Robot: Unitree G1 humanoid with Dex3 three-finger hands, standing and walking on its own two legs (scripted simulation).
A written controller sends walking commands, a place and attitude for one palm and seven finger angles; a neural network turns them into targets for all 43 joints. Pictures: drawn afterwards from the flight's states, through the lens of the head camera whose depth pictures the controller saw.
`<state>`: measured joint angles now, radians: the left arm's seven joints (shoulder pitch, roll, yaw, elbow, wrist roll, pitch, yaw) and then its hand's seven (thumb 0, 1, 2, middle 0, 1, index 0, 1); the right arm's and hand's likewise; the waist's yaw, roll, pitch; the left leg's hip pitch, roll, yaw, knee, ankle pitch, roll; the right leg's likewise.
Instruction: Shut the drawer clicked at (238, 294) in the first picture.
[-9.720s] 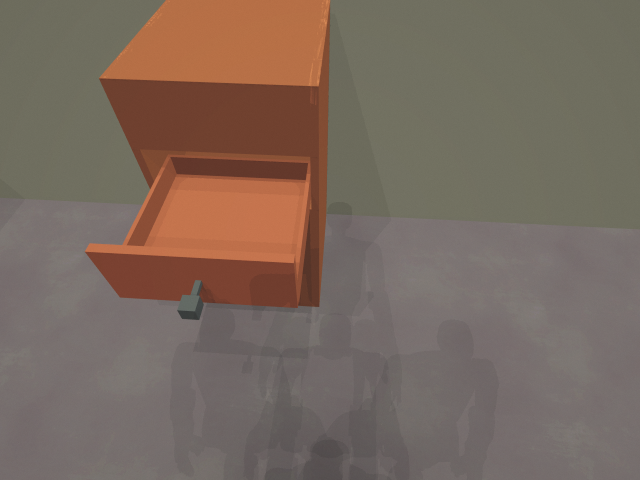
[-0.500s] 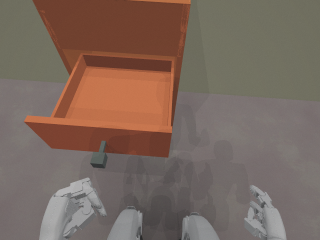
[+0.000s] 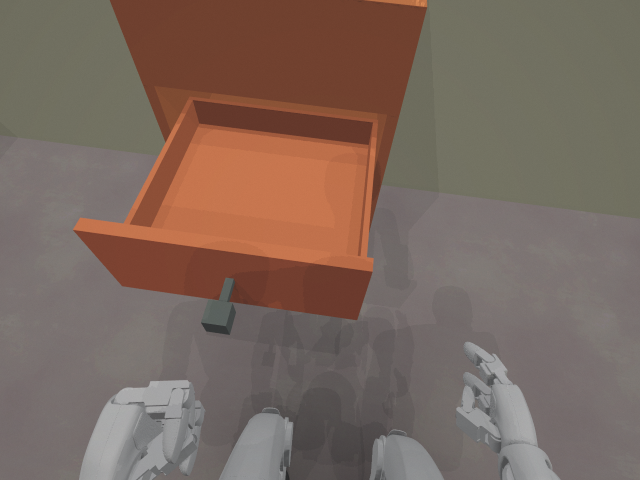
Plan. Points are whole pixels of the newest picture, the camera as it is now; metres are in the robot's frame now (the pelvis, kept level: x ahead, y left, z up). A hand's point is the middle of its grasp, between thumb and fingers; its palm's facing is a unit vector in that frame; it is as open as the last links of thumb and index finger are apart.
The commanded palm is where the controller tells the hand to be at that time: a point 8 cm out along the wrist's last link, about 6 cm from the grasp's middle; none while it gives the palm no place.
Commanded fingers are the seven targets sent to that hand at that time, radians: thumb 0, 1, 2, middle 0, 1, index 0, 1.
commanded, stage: raise the hand and make a fist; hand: left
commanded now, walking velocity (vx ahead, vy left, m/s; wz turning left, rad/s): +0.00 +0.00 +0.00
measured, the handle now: (222, 304) +0.34 +0.17 -0.05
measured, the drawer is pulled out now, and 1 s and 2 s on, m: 0.30 0.30 0.30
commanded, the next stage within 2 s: bring the fist close to the handle in 0.32 s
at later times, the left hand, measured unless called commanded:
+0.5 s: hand (196, 445) +0.16 +0.14 +0.05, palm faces -0.03 -1.00 -0.01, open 3.3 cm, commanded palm +0.13 +0.19 +0.05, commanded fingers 0.00 0.90 0.90 -1.40 -1.60 -1.40 -1.60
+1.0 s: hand (220, 406) +0.20 +0.14 +0.00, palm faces -0.06 -1.00 -0.01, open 3.3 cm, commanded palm +0.18 +0.19 +0.00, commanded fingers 0.00 0.90 0.90 -1.40 -1.60 -1.40 -1.60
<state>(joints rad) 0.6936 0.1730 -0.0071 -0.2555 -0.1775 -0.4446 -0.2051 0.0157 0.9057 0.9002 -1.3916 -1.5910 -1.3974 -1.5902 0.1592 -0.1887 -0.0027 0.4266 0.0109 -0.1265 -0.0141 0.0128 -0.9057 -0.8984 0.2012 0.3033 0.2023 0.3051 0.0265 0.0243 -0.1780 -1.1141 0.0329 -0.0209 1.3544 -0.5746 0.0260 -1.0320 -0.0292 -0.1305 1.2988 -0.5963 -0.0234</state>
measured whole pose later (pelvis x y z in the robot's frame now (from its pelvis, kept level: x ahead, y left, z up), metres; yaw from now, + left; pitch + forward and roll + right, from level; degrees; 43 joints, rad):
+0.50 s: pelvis +0.00 +0.00 +0.00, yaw +0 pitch +19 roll -3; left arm 0.73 0.17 -0.02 -0.26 -0.16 -0.47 -0.16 0.02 0.91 0.90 -1.40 -1.60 -1.40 -1.60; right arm 0.18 -0.20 -0.02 0.42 0.02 -0.12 -0.02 0.01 -0.91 -0.90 0.20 0.30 0.20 0.30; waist 0.00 0.03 -0.19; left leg -1.12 0.04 -0.02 1.36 -0.57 0.02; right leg -1.04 -0.03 -0.12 1.31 -0.59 -0.03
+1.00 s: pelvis +0.00 -0.01 -0.03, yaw -1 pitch +24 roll -3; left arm 0.52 0.18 0.02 -0.10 -0.17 -0.50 -0.16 0.02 0.91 0.90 -1.40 -1.60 -1.40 -1.60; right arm 0.16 -0.21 -0.01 0.47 0.00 -0.12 -0.01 0.01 -0.91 -0.90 0.20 0.30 0.20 0.30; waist -0.01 0.02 -0.21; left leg -1.28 0.05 -0.02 1.48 -0.61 0.01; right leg -1.21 -0.02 -0.13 1.43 -0.64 -0.04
